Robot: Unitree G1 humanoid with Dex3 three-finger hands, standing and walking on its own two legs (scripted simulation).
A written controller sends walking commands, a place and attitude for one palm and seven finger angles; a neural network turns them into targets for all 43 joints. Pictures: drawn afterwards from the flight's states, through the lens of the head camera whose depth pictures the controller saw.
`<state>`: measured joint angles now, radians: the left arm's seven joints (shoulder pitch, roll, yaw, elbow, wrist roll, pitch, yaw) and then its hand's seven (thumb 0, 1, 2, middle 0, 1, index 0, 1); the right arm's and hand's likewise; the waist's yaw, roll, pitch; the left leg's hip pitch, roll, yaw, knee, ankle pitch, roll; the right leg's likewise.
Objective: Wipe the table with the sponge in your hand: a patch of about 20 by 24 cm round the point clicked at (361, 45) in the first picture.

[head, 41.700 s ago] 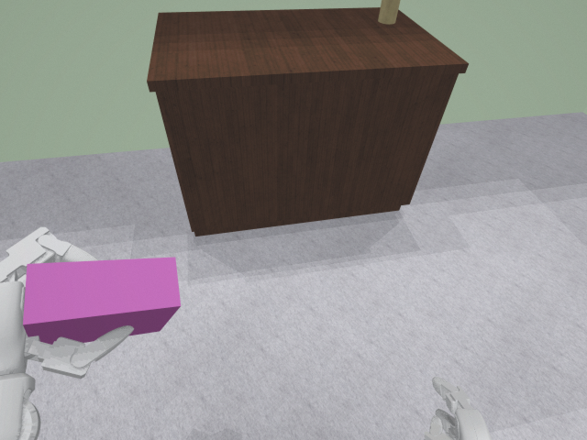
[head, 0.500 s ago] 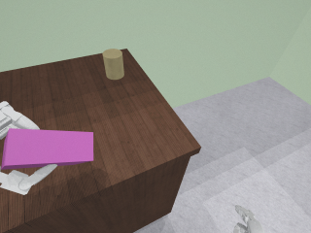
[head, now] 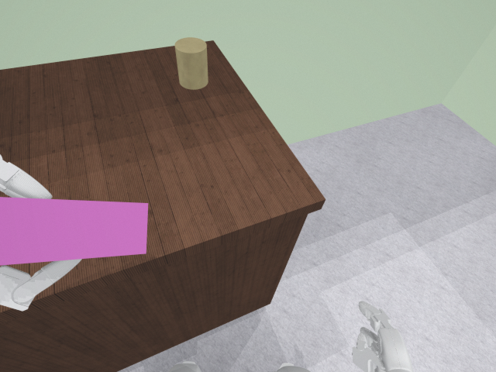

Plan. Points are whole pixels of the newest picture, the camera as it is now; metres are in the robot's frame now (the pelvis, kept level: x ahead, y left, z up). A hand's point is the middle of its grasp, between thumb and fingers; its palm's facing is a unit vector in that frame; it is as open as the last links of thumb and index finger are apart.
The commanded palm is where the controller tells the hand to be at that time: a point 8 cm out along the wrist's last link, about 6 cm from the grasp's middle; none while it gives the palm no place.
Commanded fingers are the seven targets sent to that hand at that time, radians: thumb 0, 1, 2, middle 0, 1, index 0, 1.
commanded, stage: step back with the hand held close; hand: left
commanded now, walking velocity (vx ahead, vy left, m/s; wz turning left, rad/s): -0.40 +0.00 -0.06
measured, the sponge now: (87, 227) +0.24 +0.20 +0.18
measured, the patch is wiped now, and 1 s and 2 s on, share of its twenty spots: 1.00 1.00 1.00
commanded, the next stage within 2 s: stop stepping back and stand still in 0.34 s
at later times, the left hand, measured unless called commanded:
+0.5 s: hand out of the picture +0.06 +0.23 +0.23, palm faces +0.41 -0.84 -0.37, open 9.6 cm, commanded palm +0.01 +0.27 +0.24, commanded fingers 0.00 0.10 1.30 -1.20 -1.60 -1.20 -1.60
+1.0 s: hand out of the picture -0.08 +0.20 +0.25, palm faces +0.35 -0.90 -0.27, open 9.6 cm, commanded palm -0.13 +0.24 +0.24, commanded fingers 0.00 0.10 1.30 -1.20 -1.60 -1.20 -1.60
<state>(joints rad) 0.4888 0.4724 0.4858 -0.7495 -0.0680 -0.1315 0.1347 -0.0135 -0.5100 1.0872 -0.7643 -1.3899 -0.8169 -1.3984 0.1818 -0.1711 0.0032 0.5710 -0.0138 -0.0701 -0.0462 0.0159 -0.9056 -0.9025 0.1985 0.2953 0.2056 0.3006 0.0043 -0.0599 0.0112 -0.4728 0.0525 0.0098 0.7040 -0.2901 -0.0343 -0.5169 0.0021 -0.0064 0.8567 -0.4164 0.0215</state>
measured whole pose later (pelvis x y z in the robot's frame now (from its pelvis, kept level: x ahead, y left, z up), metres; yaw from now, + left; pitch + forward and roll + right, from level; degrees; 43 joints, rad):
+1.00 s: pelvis -0.32 -0.02 +0.01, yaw -5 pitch +0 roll -2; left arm 0.31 0.43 0.41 -0.54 -0.04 -0.12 0.11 -0.01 -0.51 1.09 -0.77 -1.39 -0.82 -1.40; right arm 0.33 -0.17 0.04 0.67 0.04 -0.10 -0.01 0.02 -0.91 -0.90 0.20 0.30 0.20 0.30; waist -0.05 -0.04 -0.15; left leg -0.36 0.04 0.05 0.65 -0.30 0.05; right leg -0.58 0.00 -0.05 1.23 -0.35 0.00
